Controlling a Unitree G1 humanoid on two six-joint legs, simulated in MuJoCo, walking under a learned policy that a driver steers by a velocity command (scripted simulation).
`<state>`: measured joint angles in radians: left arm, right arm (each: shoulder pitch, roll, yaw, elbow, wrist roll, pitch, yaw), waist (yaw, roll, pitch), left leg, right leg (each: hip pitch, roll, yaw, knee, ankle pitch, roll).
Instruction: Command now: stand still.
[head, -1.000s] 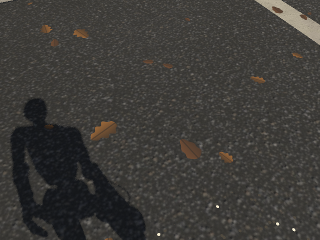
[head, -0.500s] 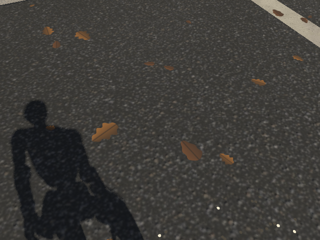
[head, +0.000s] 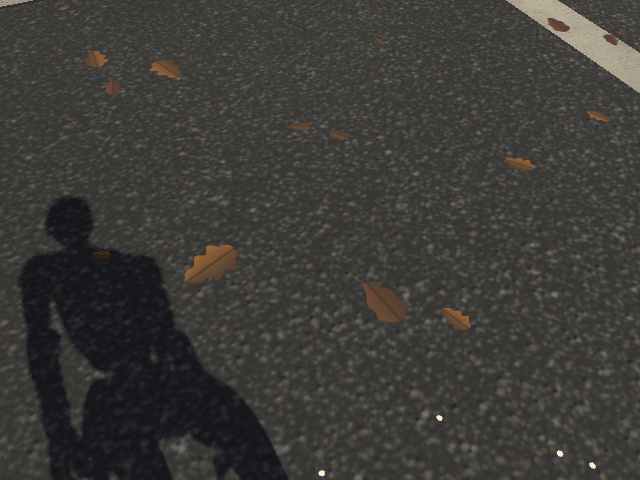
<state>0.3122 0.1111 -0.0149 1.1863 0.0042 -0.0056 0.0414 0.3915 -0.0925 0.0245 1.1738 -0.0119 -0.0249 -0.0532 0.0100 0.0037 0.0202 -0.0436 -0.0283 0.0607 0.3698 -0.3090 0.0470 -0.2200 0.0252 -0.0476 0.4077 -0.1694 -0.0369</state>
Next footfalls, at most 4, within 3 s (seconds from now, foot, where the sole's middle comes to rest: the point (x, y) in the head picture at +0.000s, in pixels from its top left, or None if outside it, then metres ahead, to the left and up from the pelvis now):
1.38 right None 0.25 -0.12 -0.78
1.92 left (313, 451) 0.59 0.05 -0.78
2.48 right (391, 330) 0.90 -0.14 -0.78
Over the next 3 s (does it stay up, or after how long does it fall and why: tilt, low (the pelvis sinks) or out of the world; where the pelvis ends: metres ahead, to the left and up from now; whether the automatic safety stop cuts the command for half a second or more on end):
stays up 1.00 -0.04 -0.02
